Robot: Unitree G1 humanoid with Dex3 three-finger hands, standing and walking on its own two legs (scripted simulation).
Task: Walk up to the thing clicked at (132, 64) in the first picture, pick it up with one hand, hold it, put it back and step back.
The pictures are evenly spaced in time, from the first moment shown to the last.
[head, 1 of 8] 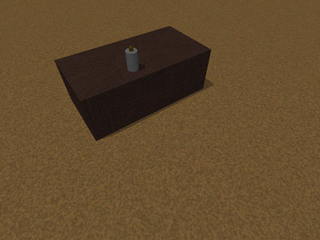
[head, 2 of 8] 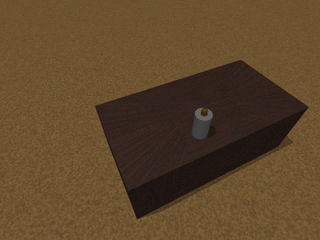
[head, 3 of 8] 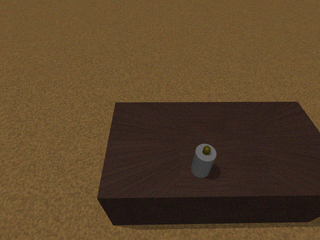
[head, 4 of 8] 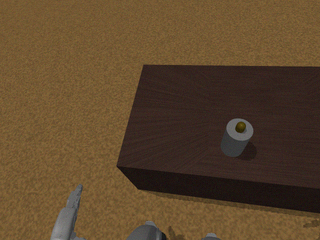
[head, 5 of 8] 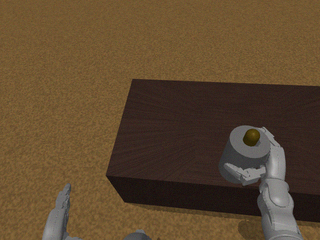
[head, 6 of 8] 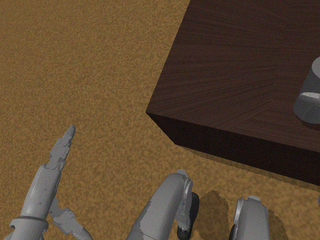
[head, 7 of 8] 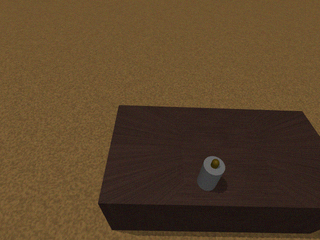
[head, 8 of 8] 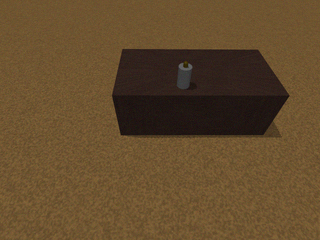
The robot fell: no
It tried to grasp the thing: yes
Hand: right
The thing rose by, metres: 0.27
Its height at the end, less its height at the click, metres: +0.00
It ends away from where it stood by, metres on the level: 0.03
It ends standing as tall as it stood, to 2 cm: yes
